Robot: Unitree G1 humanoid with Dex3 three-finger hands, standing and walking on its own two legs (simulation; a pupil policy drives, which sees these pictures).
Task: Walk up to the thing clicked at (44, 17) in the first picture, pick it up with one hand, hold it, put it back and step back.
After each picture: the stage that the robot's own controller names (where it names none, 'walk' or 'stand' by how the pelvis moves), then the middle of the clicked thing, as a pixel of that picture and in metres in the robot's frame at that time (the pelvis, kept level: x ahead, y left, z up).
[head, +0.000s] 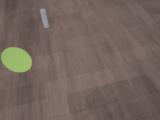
stand; (44, 18) +1.77 +0.52 -0.66
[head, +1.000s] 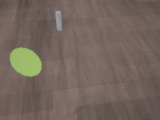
walk; (58, 21) +1.67 +0.25 -0.64
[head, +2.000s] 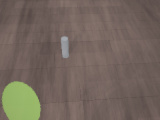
walk; (65, 47) +1.14 +0.16 -0.65
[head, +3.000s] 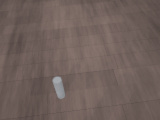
walk; (59, 88) +0.70 +0.22 -0.64
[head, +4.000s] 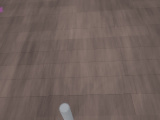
walk; (66, 114) +0.46 +0.21 -0.64
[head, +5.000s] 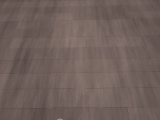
stand; out of the picture +0.38 +0.18 -0.65
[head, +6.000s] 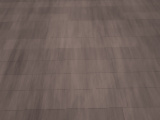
stand; out of the picture +0.37 +0.21 -0.65
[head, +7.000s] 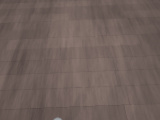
stand; out of the picture +0.39 +0.20 -0.66
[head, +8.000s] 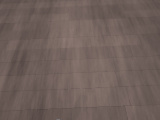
stand; out of the picture +0.38 +0.20 -0.66
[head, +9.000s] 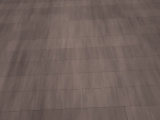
stand; out of the picture +0.37 +0.20 -0.66
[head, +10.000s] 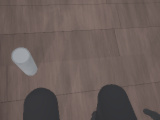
go down; (26, 63) +0.44 +0.23 -0.32
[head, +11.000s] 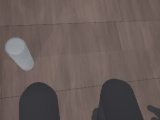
approach; (22, 56) +0.45 +0.24 -0.27
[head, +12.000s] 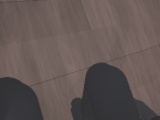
close in; out of the picture +0.43 +0.29 -0.16
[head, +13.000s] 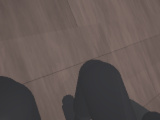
close; out of the picture +0.43 +0.30 -0.16
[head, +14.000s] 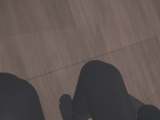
lift; out of the picture +0.40 +0.29 -0.16
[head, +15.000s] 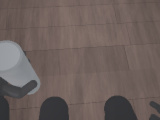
lift; (20, 74) +0.34 +0.20 +0.02
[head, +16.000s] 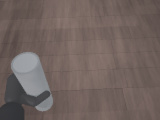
hold; (36, 86) +0.32 +0.17 +0.03
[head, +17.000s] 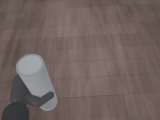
hold; (41, 87) +0.32 +0.16 +0.04
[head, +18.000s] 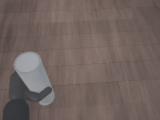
crouch; (38, 83) +0.34 +0.16 +0.00
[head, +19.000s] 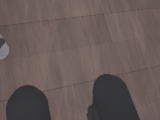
lower; out of the picture +0.48 +0.25 -0.05
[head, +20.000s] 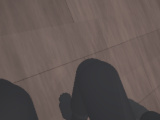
lower; out of the picture +0.43 +0.31 -0.16
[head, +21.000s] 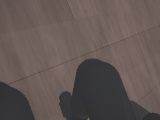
lower; out of the picture +0.43 +0.31 -0.16
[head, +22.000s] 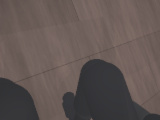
lower; out of the picture +0.42 +0.31 -0.16
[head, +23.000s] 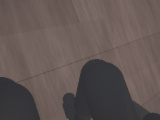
lower; out of the picture +0.42 +0.30 -0.16
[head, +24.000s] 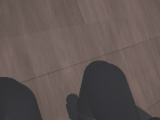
open; out of the picture +0.42 +0.28 -0.16
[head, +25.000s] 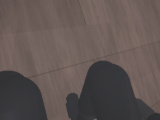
stand; out of the picture +0.41 +0.27 -0.16
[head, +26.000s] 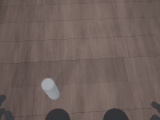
walk; (51, 90) +0.41 +0.20 -0.46
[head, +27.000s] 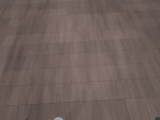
stand; out of the picture +0.38 +0.18 -0.60
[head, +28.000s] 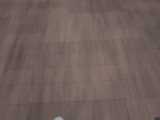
stand; out of the picture +0.37 +0.18 -0.60
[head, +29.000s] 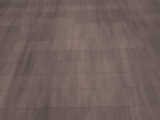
stand; out of the picture +0.39 +0.16 -0.65
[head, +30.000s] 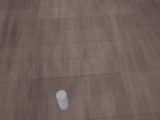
walk; (62, 100) +0.45 +0.14 -0.64
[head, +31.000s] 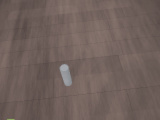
walk; (66, 75) +0.72 +0.20 -0.63
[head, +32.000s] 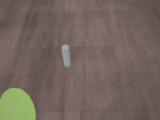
stand; (66, 56) +1.03 +0.19 -0.63
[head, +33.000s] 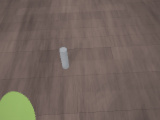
stand; (64, 58) +1.02 +0.20 -0.65
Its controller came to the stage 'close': yes
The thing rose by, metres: 0.68
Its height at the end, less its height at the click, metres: +0.00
